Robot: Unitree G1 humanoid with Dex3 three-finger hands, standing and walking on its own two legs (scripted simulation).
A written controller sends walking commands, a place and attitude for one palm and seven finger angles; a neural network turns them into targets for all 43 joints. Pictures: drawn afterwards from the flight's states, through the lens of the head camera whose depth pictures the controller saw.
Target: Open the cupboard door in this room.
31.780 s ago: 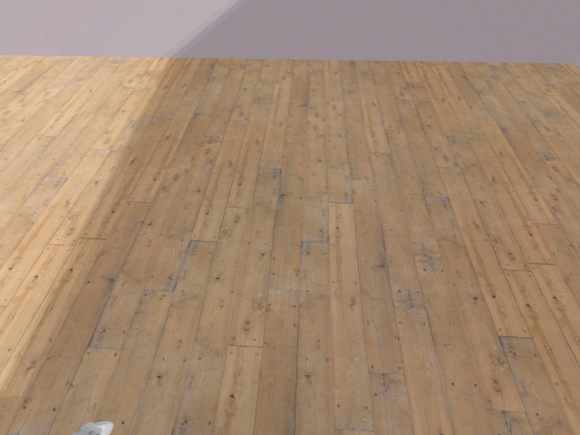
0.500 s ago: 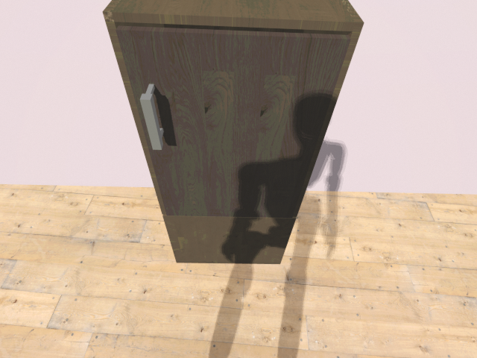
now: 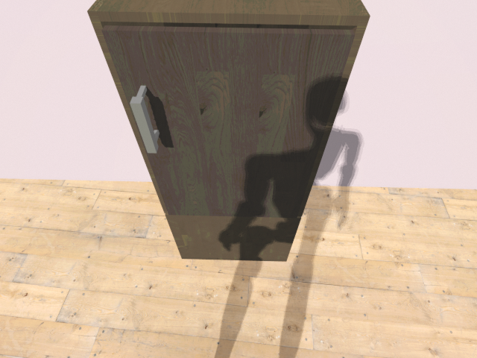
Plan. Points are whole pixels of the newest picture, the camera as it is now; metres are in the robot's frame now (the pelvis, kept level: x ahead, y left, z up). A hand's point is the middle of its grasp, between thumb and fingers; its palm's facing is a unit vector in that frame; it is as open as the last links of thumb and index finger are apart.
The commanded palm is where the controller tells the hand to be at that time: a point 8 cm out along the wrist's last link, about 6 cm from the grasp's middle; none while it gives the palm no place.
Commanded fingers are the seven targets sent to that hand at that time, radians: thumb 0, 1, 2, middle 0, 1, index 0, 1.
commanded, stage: come to a stop and stand still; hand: left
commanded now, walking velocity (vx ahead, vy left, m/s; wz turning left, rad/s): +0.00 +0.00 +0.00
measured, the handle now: (147, 120) +0.53 +0.23 +0.08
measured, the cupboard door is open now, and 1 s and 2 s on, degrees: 0 0 0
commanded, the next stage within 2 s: look again from close up in 0.40 s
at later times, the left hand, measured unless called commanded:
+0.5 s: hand out of the picture +0.02 +0.20 -0.16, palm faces -0.01 -0.97 -0.23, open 7.4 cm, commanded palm none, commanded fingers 0.00 0.90 0.90 -0.20 -0.30 -0.20 -0.30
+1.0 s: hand out of the picture +0.02 +0.18 -0.16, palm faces -0.01 -0.98 -0.21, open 7.4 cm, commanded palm none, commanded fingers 0.00 0.90 0.90 -0.20 -0.30 -0.20 -0.30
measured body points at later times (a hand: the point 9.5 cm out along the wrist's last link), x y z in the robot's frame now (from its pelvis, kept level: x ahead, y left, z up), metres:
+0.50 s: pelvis -0.02 +0.01 +0.01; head -0.01 +0.00 +0.46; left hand +0.02 +0.25 -0.14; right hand +0.00 -0.23 -0.15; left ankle +0.01 +0.13 -0.73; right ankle -0.04 -0.09 -0.73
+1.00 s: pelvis +0.00 +0.00 +0.01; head +0.01 +0.00 +0.46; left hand +0.02 +0.23 -0.14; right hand +0.02 -0.23 -0.15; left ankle +0.01 +0.13 -0.73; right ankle -0.04 -0.09 -0.73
